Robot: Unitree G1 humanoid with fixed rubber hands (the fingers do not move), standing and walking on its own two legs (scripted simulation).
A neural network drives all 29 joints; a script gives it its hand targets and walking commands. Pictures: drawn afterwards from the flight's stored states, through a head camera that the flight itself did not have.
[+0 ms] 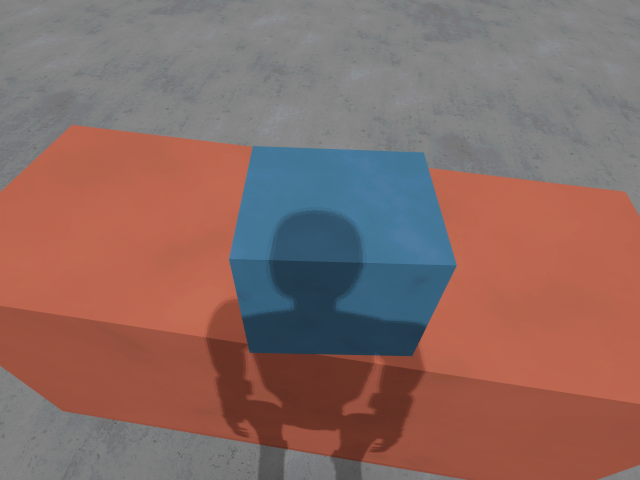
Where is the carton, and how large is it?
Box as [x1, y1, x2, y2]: [229, 146, 456, 355]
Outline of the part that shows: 253,146 229,256 249,351 283,353 412,355 456,265 423,152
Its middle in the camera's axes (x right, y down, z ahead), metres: +0.02 +0.02 +0.63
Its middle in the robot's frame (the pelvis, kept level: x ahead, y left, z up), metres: +0.46 -0.01 -0.01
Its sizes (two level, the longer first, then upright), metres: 0.272 0.229 0.247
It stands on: a pedestal, 0.65 m high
